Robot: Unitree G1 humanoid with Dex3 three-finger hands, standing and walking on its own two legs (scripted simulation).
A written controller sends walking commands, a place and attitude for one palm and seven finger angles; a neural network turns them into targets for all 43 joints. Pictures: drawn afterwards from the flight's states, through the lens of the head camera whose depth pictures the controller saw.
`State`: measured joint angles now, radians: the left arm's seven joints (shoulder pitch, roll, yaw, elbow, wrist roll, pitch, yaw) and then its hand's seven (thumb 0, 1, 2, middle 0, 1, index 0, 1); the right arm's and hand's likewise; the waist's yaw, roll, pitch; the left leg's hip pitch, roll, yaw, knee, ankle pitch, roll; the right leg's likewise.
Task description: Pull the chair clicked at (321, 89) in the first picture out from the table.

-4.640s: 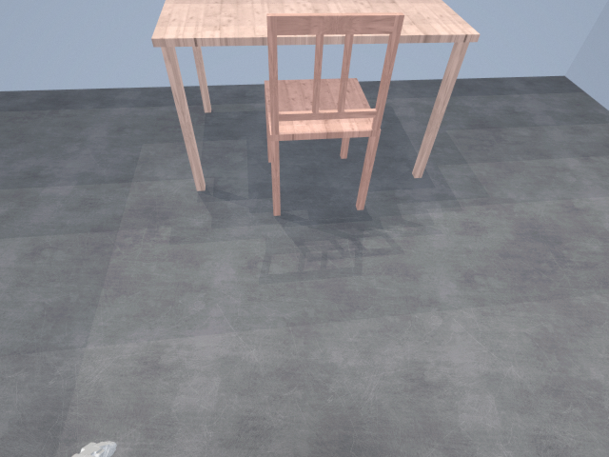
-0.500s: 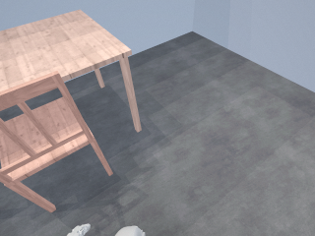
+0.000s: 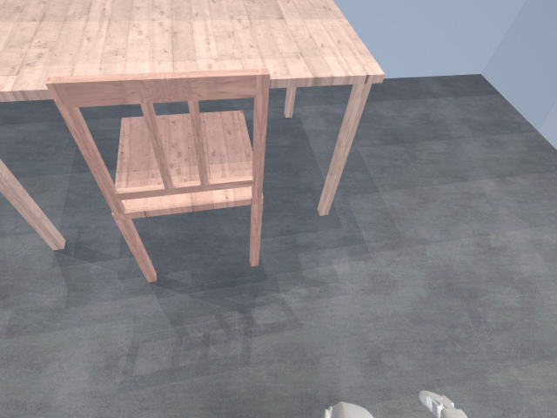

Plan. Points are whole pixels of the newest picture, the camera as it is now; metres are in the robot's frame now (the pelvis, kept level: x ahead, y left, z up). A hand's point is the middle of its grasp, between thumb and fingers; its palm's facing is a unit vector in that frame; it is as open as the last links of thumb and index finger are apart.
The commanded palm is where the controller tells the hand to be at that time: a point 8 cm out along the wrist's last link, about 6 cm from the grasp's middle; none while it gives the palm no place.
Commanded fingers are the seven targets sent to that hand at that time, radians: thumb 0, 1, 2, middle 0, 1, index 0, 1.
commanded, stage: turn to face it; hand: left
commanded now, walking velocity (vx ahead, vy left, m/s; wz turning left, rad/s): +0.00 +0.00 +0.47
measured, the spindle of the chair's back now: (158, 148) +0.66 +0.35 -0.11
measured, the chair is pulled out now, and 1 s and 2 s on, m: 0.00 0.00 0.00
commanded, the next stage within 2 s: take the last steps up to it in 0.38 s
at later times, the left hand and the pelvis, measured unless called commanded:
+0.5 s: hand out of the picture +0.04 +0.16 -0.14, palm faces +0.24 -0.93 -0.26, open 7.4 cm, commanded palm none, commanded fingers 0.00 0.90 0.90 -0.20 -0.30 -0.20 -0.30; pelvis +0.00 -0.04 +0.00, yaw +14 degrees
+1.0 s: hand out of the picture -0.01 +0.20 -0.17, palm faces +0.33 -0.93 -0.16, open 7.4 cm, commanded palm none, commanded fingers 0.00 0.90 0.90 -0.20 -0.30 -0.20 -0.30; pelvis +0.05 +0.02 +0.01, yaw +17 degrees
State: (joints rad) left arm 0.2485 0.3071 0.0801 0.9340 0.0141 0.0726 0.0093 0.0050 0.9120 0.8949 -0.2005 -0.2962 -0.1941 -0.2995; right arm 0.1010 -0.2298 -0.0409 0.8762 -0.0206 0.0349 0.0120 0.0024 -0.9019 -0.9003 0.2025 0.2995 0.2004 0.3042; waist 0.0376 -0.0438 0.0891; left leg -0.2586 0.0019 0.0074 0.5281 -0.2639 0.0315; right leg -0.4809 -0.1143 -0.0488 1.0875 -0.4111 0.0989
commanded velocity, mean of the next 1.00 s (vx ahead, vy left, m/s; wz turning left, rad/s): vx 0.16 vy -0.02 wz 0.16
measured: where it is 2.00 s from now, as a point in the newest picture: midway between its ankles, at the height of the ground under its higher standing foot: (261, 392)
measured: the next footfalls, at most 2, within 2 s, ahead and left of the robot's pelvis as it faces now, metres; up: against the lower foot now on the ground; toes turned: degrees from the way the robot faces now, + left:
right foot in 0.26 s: +0.06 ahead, -0.13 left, +0.00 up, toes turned +5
left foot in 0.70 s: -0.02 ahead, +0.10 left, +0.00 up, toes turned +21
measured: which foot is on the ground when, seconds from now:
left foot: down 0.00-0.26, up 0.28-0.68, down 0.70-1.00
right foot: up 0.00-0.24, down 0.26-0.72, up 0.74-1.00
